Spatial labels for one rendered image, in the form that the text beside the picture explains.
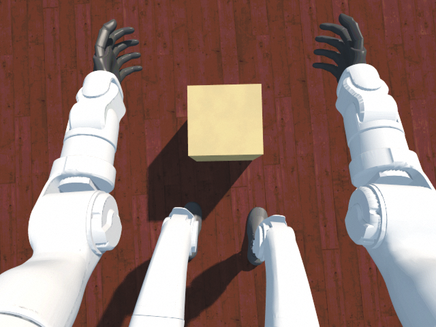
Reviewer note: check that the robot right upper arm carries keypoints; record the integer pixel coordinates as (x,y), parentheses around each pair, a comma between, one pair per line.
(397,226)

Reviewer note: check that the robot right thigh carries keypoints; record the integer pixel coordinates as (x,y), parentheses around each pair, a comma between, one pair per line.
(289,302)

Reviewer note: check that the robot thigh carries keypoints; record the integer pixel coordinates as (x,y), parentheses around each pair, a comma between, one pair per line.
(161,301)
(289,302)

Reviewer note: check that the left robot forearm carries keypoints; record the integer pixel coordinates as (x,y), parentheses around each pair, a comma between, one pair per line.
(87,157)

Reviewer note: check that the robot right hand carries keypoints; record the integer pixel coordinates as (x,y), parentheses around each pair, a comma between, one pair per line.
(351,47)

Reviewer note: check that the robot left upper arm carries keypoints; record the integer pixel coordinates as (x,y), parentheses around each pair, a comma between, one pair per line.
(69,233)

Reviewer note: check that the robot left thigh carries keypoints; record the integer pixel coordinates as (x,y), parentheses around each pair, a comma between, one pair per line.
(161,301)

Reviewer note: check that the right robot forearm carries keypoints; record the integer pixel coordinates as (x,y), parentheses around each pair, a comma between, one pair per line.
(374,132)

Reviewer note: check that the carton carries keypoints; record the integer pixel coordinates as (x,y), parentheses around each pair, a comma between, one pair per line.
(225,122)

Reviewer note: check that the robot left hand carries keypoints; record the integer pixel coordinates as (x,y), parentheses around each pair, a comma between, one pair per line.
(106,51)

